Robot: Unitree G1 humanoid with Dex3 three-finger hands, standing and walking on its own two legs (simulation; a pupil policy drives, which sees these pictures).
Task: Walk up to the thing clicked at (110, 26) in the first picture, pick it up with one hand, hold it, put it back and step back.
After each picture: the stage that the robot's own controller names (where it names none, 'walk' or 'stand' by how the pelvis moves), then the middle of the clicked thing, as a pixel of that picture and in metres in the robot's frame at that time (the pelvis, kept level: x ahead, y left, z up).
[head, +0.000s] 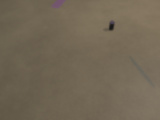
stand; (111, 25) +1.73 -0.36 -0.72
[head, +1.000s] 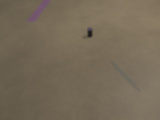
walk; (89, 32) +1.64 +0.05 -0.70
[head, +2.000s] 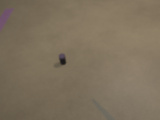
walk; (62, 59) +1.09 +0.31 -0.71
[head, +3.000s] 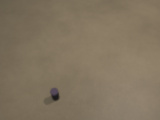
walk; (55, 94) +0.66 +0.27 -0.70
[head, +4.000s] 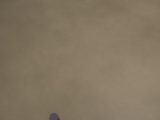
walk; (55, 119) +0.42 +0.25 -0.69
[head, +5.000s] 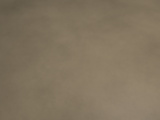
stand; out of the picture +0.36 +0.24 -0.72
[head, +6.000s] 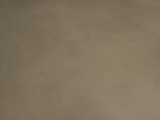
stand; out of the picture +0.34 +0.20 -0.72
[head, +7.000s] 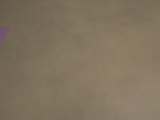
stand; out of the picture +0.38 +0.18 -0.71
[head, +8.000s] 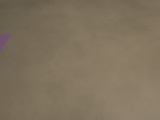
stand; out of the picture +0.37 +0.18 -0.72
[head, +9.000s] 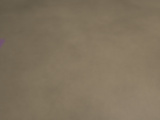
stand; out of the picture +0.35 +0.19 -0.72
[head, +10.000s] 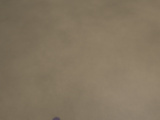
stand; out of the picture +0.38 +0.22 -0.71
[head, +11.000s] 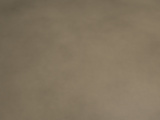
stand; out of the picture +0.34 +0.22 -0.72
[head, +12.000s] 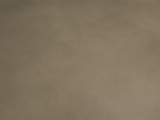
stand; out of the picture +0.37 +0.22 -0.73
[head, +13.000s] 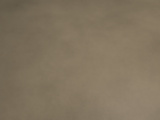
stand; out of the picture +0.37 +0.22 -0.73
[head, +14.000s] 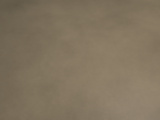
go down; out of the picture +0.36 +0.22 -0.73
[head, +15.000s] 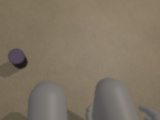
go down; (18, 59) +0.45 +0.26 -0.32
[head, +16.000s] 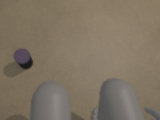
approach; (24, 59) +0.45 +0.25 -0.30
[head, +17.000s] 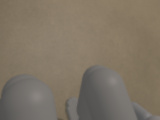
close in; out of the picture +0.43 +0.29 -0.23
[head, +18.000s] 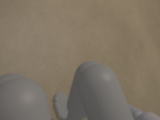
close; out of the picture +0.43 +0.30 -0.23
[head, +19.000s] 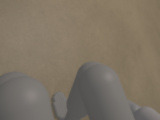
lift; out of the picture +0.40 +0.29 -0.24
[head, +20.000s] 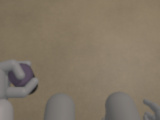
lift; (24, 80) +0.33 +0.22 -0.05
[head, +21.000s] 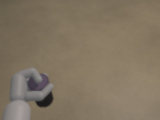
hold; (41, 91) +0.33 +0.17 +0.01
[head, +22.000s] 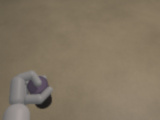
hold; (40, 93) +0.33 +0.18 -0.01
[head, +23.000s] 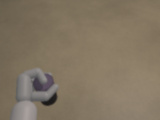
crouch; (46, 90) +0.33 +0.16 -0.01
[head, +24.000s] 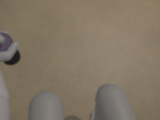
crouch; (6, 50) +0.46 +0.24 -0.10
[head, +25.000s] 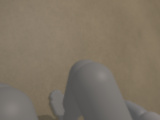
lower; out of the picture +0.44 +0.31 -0.23
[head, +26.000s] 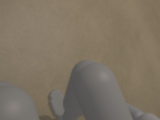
lower; out of the picture +0.44 +0.31 -0.23
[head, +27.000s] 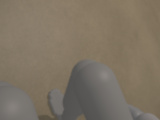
lower; out of the picture +0.44 +0.31 -0.23
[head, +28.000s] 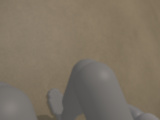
lower; out of the picture +0.44 +0.32 -0.23
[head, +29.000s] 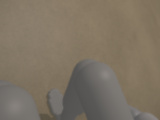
draw back; out of the picture +0.44 +0.30 -0.24
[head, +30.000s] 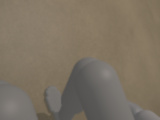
rise; out of the picture +0.43 +0.31 -0.24
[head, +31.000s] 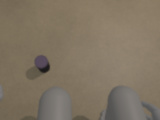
walk; (42, 64) +0.46 +0.23 -0.38
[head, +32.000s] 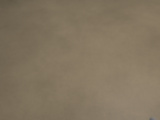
stand; out of the picture +0.38 +0.19 -0.66
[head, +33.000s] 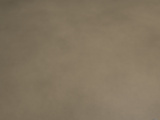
stand; out of the picture +0.40 +0.21 -0.67
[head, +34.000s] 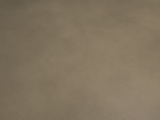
stand; out of the picture +0.40 +0.20 -0.70
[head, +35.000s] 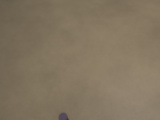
walk; (64, 119) +0.42 +0.20 -0.72
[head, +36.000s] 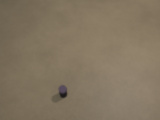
walk; (63, 91) +0.60 +0.15 -0.71
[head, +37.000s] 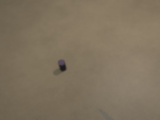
walk; (62, 65) +0.91 +0.31 -0.69
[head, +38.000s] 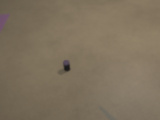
stand; (66, 65) +1.03 +0.23 -0.71
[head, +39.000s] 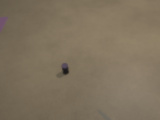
stand; (65, 68) +1.02 +0.23 -0.73
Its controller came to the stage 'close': yes
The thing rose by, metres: 0.71
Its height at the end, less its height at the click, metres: +0.00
